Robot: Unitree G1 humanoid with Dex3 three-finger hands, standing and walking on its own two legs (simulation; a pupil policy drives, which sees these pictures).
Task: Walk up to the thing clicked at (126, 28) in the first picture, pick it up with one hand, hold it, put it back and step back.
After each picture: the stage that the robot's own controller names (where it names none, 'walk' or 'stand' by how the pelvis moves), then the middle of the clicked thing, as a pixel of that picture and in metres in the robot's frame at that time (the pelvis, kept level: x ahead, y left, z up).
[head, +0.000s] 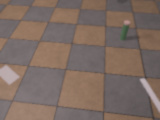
stand; (124, 30) +1.52 -0.50 -0.65
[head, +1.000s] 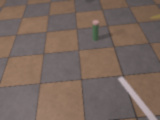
walk; (95, 30) +1.47 -0.04 -0.62
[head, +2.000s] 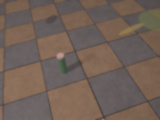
walk; (62, 63) +0.99 +0.29 -0.65
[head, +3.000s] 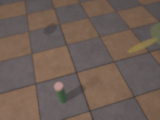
walk; (60, 93) +0.62 +0.25 -0.64
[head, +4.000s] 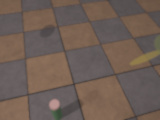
walk; (56, 110) +0.45 +0.20 -0.63
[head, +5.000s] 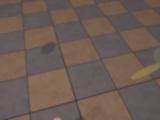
stand; out of the picture +0.40 +0.19 -0.65
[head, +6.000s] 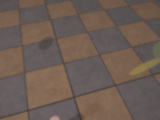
stand; out of the picture +0.38 +0.20 -0.66
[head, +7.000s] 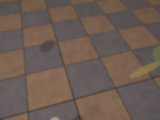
stand; out of the picture +0.40 +0.20 -0.66
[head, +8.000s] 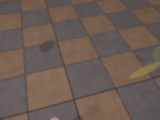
stand; out of the picture +0.39 +0.20 -0.66
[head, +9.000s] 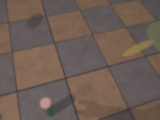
go down; (47, 108) +0.41 +0.21 -0.61
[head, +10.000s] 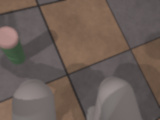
go down; (13, 49) +0.46 +0.26 -0.24
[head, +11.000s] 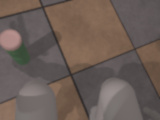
close in; (17, 50) +0.46 +0.26 -0.25
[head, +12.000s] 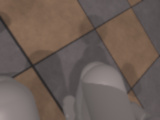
close in; out of the picture +0.44 +0.30 -0.16
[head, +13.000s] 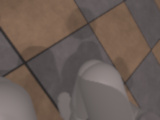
lift; out of the picture +0.43 +0.31 -0.16
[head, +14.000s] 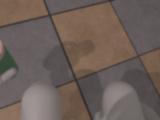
lift; out of the picture +0.35 +0.27 -0.02
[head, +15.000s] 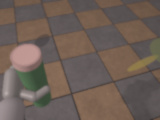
hold; (35, 81) +0.32 +0.16 +0.09
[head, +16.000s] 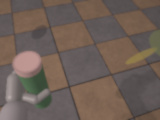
hold; (36, 84) +0.32 +0.17 +0.03
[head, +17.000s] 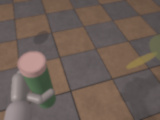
crouch; (40, 84) +0.32 +0.15 +0.04
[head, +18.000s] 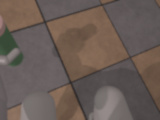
crouch; (3, 44) +0.44 +0.24 -0.05
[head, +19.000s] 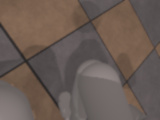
lower; out of the picture +0.43 +0.31 -0.17
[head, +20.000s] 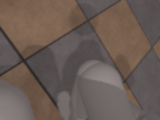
lower; out of the picture +0.43 +0.32 -0.16
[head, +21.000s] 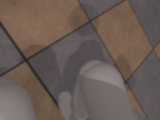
lower; out of the picture +0.42 +0.32 -0.16
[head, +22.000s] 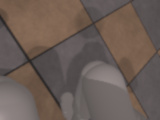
lower; out of the picture +0.42 +0.30 -0.16
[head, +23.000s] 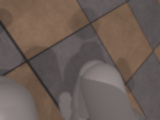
loosen; out of the picture +0.43 +0.28 -0.16
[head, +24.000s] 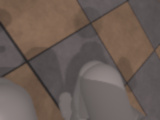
withdraw; out of the picture +0.43 +0.29 -0.16
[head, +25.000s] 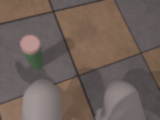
walk; (34, 55) +0.46 +0.23 -0.25
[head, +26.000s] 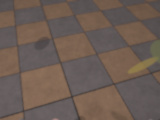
stand; out of the picture +0.38 +0.17 -0.59
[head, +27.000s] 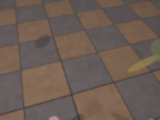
stand; out of the picture +0.39 +0.19 -0.60
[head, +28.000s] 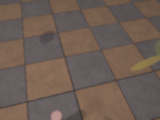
stand; out of the picture +0.40 +0.18 -0.61
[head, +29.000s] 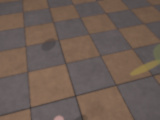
walk; out of the picture +0.41 +0.18 -0.65
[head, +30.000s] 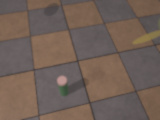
walk; (63, 86) +0.55 +0.16 -0.63
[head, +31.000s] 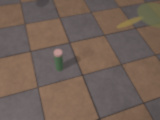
walk; (58, 60) +0.84 +0.19 -0.64
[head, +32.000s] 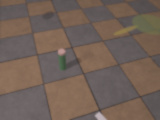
stand; (62, 60) +1.04 +0.22 -0.64
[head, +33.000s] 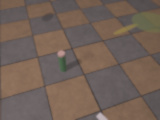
stand; (62, 61) +1.03 +0.21 -0.66
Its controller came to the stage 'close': yes
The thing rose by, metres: 0.68
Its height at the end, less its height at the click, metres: +0.00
